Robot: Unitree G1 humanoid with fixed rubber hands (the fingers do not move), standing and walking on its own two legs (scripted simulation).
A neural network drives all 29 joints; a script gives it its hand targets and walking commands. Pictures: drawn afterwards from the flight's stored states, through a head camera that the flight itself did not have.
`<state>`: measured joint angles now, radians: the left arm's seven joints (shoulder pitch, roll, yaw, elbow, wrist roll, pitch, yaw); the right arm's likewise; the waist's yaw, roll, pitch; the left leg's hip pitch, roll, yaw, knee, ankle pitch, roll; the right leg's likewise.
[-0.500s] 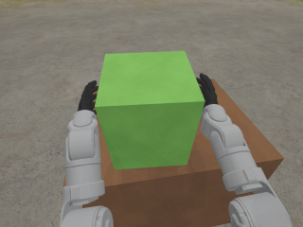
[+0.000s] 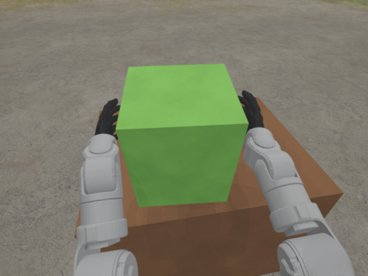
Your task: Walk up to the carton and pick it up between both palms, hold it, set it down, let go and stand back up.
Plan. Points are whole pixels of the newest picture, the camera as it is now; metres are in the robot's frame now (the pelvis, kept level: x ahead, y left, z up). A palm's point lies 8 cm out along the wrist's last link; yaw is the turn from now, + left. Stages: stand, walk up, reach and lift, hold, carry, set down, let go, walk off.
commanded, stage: hold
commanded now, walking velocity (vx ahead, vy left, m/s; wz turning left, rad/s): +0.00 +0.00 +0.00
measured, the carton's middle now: (180, 137) +0.39 +0.01 +0.16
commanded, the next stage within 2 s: none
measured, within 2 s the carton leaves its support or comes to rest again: neither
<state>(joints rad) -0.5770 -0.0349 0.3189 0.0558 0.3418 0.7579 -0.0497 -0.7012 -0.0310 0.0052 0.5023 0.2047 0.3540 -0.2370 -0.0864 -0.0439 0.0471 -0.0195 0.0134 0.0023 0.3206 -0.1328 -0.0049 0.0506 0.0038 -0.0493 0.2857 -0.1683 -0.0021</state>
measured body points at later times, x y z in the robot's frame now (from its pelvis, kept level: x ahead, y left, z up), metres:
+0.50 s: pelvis +0.00 +0.00 +0.00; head -0.05 +0.02 +0.45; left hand +0.37 +0.16 +0.20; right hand +0.38 -0.14 +0.20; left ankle +0.04 +0.12 -0.75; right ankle +0.01 -0.11 -0.75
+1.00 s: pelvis +0.01 +0.00 +0.00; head -0.05 +0.03 +0.45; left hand +0.37 +0.16 +0.20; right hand +0.38 -0.14 +0.20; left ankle +0.04 +0.12 -0.75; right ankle +0.01 -0.11 -0.75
